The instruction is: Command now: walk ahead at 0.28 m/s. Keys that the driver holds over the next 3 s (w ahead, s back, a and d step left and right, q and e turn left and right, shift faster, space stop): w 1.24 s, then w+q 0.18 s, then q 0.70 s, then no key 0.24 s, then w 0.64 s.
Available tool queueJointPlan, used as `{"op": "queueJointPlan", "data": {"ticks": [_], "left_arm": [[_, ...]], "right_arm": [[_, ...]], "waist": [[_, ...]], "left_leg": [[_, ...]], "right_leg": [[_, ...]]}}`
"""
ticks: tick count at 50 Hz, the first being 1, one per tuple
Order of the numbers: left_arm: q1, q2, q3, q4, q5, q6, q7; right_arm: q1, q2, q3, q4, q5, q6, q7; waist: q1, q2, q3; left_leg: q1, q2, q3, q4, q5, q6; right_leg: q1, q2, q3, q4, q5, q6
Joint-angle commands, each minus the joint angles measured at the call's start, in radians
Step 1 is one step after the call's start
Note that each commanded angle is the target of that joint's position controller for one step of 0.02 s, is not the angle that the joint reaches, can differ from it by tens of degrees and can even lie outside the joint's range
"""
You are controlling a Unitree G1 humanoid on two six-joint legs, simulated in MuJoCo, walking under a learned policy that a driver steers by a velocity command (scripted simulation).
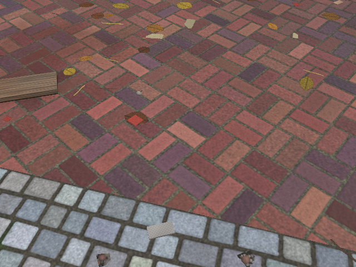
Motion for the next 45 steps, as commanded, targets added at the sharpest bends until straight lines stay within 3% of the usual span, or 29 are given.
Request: {"op": "queueJointPlan", "data": {"ticks": [1, 4, 5, 6, 8, 9, 10, 11, 12, 13, 14, 16, 18, 20, 21, 23, 24, 25, 27, 28, 29, 30, 31, 32, 33, 34, 37, 40, 45], "left_arm": [[-0.023, 0.089, 0.014, -0.049, -0.009, -0.049, -0.013], [-0.060, 0.064, 0.007, -0.074, -0.009, -0.082, -0.028], [-0.057, 0.047, 0.002, -0.082, -0.009, -0.095, -0.035], [-0.047, 0.050, 0.002, -0.084, -0.008, -0.104, -0.042], [0.009, 0.076, 0.013, -0.060, -0.012, -0.116, -0.055], [0.134, 0.099, 0.027, -0.013, -0.016, -0.120, -0.058], [0.376, 0.188, 0.063, 0.064, -0.012, -0.118, -0.056], [0.460, 0.202, 0.056, 0.089, 0.004, -0.094, -0.057], [0.430, 0.135, 0.028, 0.066, 0.007, -0.085, -0.057], [0.396, 0.104, 0.016, 0.055, 0.016, -0.083, -0.051], [0.367, 0.084, 0.000, 0.050, 0.017, -0.080, -0.045], [0.262, 0.055, -0.025, 0.019, 0.015, -0.065, -0.038], [0.128, 0.064, -0.031, -0.039, 0.021, -0.054, -0.014], [0.147, 0.125, -0.017, -0.045, 0.016, -0.064, 0.004], [0.186, 0.162, -0.007, -0.035, 0.006, -0.073, 0.008], [0.222, 0.175, 0.004, -0.019, -0.011, -0.079, 0.010], [0.232, 0.172, 0.008, -0.017, -0.009, -0.075, 0.010], [0.233, 0.178, 0.014, -0.019, 0.002, -0.066, 0.010], [0.212, 0.173, 0.018, -0.034, 0.029, -0.037, 0.004], [0.215, 0.138, 0.006, -0.058, 0.044, -0.031, -0.001], [0.384, -0.041, -0.037, -0.067, 0.038, -0.048, -0.016], [0.360, 0.027, -0.026, -0.049, 0.013, -0.079, -0.032], [0.221, 0.112, -0.002, -0.101, -0.020, -0.094, -0.037], [0.134, 0.132, 0.000, -0.130, -0.020, -0.098, -0.031], [0.102, 0.132, 0.008, -0.138, -0.010, -0.092, -0.022], [0.126, 0.119, 0.012, -0.137, 0.000, -0.077, -0.014], [0.149, 0.085, 0.013, -0.144, 0.009, -0.043, -0.005], [0.021, 0.107, 0.022, -0.195, 0.024, -0.040, 0.001], [-0.146, 0.090, 0.020, -0.244, 0.019, -0.056, -0.011]], "right_arm": [[0.024, -0.111, -0.023, -0.042, 0.009, -0.043, 0.011], [0.104, -0.144, -0.033, -0.029, 0.017, -0.060, 0.021], [0.122, -0.174, -0.040, -0.024, 0.020, -0.063, 0.023], [0.122, -0.181, -0.044, -0.028, 0.020, -0.065, 0.025], [0.102, -0.164, -0.045, -0.050, 0.010, -0.068, 0.031], [0.014, -0.162, -0.043, -0.089, 0.005, -0.069, 0.036], [-0.142, -0.140, -0.035, -0.160, -0.003, -0.082, 0.042], [-0.143, -0.092, -0.028, -0.169, -0.022, -0.100, 0.043], [-0.143, -0.079, -0.021, -0.179, 0.014, -0.113, 0.051], [-0.221, -0.062, -0.014, -0.208, 0.049, -0.113, 0.054], [-0.280, -0.044, -0.005, -0.242, 0.053, -0.112, 0.058], [-0.254, -0.037, -0.003, -0.259, 0.016, -0.101, 0.065], [-0.255, -0.029, 0.006, -0.282, 0.003, -0.088, 0.072], [-0.319, -0.013, 0.015, -0.313, -0.008, -0.079, 0.072], [-0.349, -0.030, 0.010, -0.329, -0.003, -0.072, 0.067], [-0.377, -0.077, -0.007, -0.351, 0.008, -0.062, 0.063], [-0.366, -0.100, -0.018, -0.351, 0.010, -0.060, 0.063], [-0.326, -0.121, -0.031, -0.340, 0.011, -0.059, 0.063], [-0.084, -0.173, -0.066, -0.263, 0.018, -0.046, 0.056], [0.076, -0.209, -0.077, -0.223, 0.011, -0.038, 0.050], [0.155, -0.292, -0.089, -0.190, -0.021, -0.043, 0.060], [0.142, -0.205, -0.068, -0.183, -0.018, -0.045, 0.068], [0.028, -0.162, -0.055, -0.192, -0.008, -0.054, 0.068], [-0.075, -0.139, -0.046, -0.212, -0.009, -0.061, 0.070], [-0.134, -0.125, -0.041, -0.217, -0.021, -0.069, 0.075], [-0.163, -0.110, -0.035, -0.214, -0.034, -0.075, 0.078], [-0.140, -0.108, -0.033, -0.181, -0.025, -0.081, 0.077], [-0.071, -0.163, -0.046, -0.156, -0.026, -0.080, 0.052], [0.024, -0.181, -0.048, -0.128, -0.010, -0.066, 0.028]], "waist": [[-0.007, 0.020, 0.129], [-0.027, 0.104, 0.125], [-0.017, 0.165, 0.121], [-0.005, 0.176, 0.115], [0.021, 0.107, 0.066], [0.087, 0.057, 0.015], [0.202, -0.111, -0.066], [0.188, -0.352, -0.072], [0.164, -0.234, -0.039], [0.150, -0.124, 0.052], [0.132, -0.043, 0.122], [0.051, -0.015, 0.144], [0.010, -0.066, 0.161], [0.020, -0.087, 0.133], [0.023, -0.107, 0.129], [0.006, -0.107, 0.127], [-0.008, -0.114, 0.101], [-0.033, -0.129, 0.055], [-0.151, -0.143, -0.091], [-0.200, -0.080, -0.195], [-0.098, 0.265, -0.385], [-0.118, 0.253, -0.388], [-0.092, 0.182, -0.163], [-0.062, 0.058, -0.069], [-0.025, 0.013, -0.021], [0.018, 0.033, -0.009], [0.051, 0.074, 0.017], [0.026, 0.044, 0.051], [-0.032, 0.032, 0.058]], "left_leg": [[-0.086, 0.084, -0.151, -0.176, -0.242, 0.104], [0.037, 0.163, -0.305, -0.246, -0.179, 0.166], [0.086, 0.231, -0.398, -0.267, -0.090, 0.198], [0.116, 0.272, -0.435, -0.245, 0.053, 0.212], [0.114, 0.227, -0.335, -0.109, 0.328, 0.174], [-0.013, 0.153, -0.222, 0.030, 0.522, 0.127], [-0.305, 0.009, -0.021, 0.386, 0.725, 0.035], [-0.625, -0.073, 0.032, 0.709, -0.046, -0.010], [-0.808, -0.058, -0.077, 0.805, -0.170, 0.017], [-0.955, -0.014, -0.092, 0.913, -0.171, 0.035], [-1.049, 0.028, -0.077, 0.907, -0.119, 0.040], [-0.932, 0.091, -0.015, 0.758, 0.008, 0.030], [-0.639, 0.084, 0.037, 0.473, 0.218, -0.016], [-0.321, 0.033, 0.085, 0.190, 0.435, -0.031], [-0.259, 0.013, 0.083, 0.124, 0.476, -0.030], [-0.255, -0.009, 0.058, -0.006, 0.499, -0.005], [-0.235, -0.023, 0.054, -0.045, 0.494, 0.008], [-0.185, -0.039, 0.056, -0.050, 0.471, 0.023], [0.070, -0.064, 0.075, -0.035, 0.400, 0.075], [0.357, 0.066, -0.066, 0.010, 0.378, 0.124], [0.664, 0.349, -0.587, -0.117, 0.152, 0.315], [0.613, 0.362, -0.843, -0.323, -0.024, 0.323], [0.427, 0.335, -0.692, -0.351, -0.070, 0.263], [0.232, 0.301, -0.540, -0.379, 0.003, 0.231], [0.084, 0.265, -0.430, -0.404, 0.109, 0.211], [-0.011, 0.224, -0.346, -0.433, 0.162, 0.195], [-0.122, 0.190, -0.236, -0.495, 0.184, 0.213], [-0.088, 0.203, -0.218, -0.529, 0.194, 0.229], [0.016, 0.184, -0.133, -0.521, 0.278, 0.188]], "right_leg": [[-0.121, -0.052, 0.091, -0.118, -0.201, -0.074], [-0.221, -0.004, 0.020, 0.007, -0.070, -0.064], [-0.260, 0.008, -0.020, 0.070, 0.007, -0.060], [-0.275, 0.002, -0.030, 0.088, 0.077, -0.060], [-0.200, 0.004, -0.028, 0.080, 0.236, -0.057], [0.009, 0.010, 0.006, 0.005, 0.356, -0.076], [0.383, -0.079, 0.212, -0.133, 0.511, -0.141], [0.613, -0.274, 0.470, -0.198, 0.856, -0.185], [0.637, -0.354, 0.590, -0.200, 0.774, -0.263], [0.625, -0.379, 0.581, -0.214, 0.660, -0.287], [0.593, -0.374, 0.514, -0.247, 0.630, -0.268], [0.408, -0.288, 0.338, -0.326, 0.640, -0.184], [0.124, -0.195, 0.196, -0.454, 0.573, -0.141], [-0.037, -0.129, 0.086, -0.535, 0.546, -0.117], [-0.017, -0.150, 0.097, -0.568, 0.546, -0.122], [0.134, -0.186, 0.089, -0.540, 0.662, -0.107], [0.214, -0.203, 0.085, -0.487, 0.777, -0.092], [0.279, -0.219, 0.081, -0.408, 0.922, -0.076], [0.291, -0.194, 0.044, -0.084, 1.130, -0.042], [0.081, -0.157, 0.041, 0.193, 0.887, -0.027], [-0.263, 0.048, 0.039, 0.634, 0.116, 0.026], [-0.371, 0.049, 0.155, 0.783, -0.124, 0.001], [-0.470, -0.009, 0.120, 0.829, -0.061, -0.017], [-0.433, -0.068, 0.098, 0.778, 0.049, -0.028], [-0.381, -0.108, 0.080, 0.719, 0.111, -0.028], [-0.311, -0.142, 0.087, 0.672, 0.147, -0.029], [-0.273, -0.163, 0.066, 0.561, 0.165, -0.006], [-0.402, -0.181, 0.061, 0.408, 0.311, 0.030], [-0.426, -0.146, 0.027, 0.120, 0.518, 0.056]]}}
